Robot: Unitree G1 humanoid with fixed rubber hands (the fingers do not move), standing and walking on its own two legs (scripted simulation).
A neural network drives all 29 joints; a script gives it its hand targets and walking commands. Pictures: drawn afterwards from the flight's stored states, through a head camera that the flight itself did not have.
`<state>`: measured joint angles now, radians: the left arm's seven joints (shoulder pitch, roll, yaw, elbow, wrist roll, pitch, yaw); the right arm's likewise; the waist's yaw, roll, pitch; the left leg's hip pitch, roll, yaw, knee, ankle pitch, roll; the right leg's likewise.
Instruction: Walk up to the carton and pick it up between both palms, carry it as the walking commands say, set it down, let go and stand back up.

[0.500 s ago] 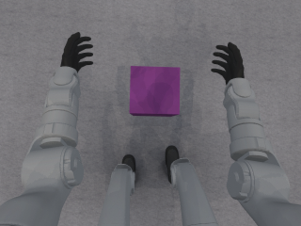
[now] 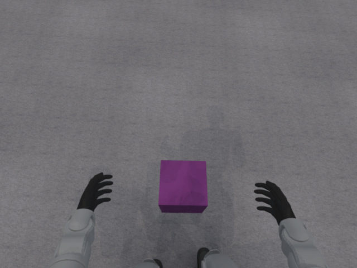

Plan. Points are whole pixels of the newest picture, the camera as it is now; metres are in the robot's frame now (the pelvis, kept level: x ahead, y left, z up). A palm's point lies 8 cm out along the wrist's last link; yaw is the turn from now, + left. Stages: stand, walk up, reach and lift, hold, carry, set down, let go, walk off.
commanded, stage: let go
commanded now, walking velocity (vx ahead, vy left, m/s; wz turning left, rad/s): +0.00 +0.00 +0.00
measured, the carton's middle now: (182, 188) +0.42 -0.02 -0.63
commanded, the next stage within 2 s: stand in 0.64 s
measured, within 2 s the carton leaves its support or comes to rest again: neither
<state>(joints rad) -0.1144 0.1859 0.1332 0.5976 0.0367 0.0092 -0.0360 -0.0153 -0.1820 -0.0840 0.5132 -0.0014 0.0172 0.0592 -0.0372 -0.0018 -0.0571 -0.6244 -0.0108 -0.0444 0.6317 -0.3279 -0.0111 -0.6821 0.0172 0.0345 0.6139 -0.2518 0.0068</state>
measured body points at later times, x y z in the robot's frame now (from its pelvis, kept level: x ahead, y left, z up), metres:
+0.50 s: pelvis +0.01 +0.01 +0.02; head +0.02 +0.01 +0.47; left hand +0.18 +0.24 -0.05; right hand +0.19 -0.22 -0.05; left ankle -0.03 +0.13 -0.72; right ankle +0.01 -0.12 -0.72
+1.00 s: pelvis +0.02 +0.00 +0.02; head +0.03 -0.01 +0.47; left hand +0.15 +0.30 -0.07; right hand +0.16 -0.29 -0.08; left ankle -0.03 +0.13 -0.72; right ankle +0.01 -0.12 -0.72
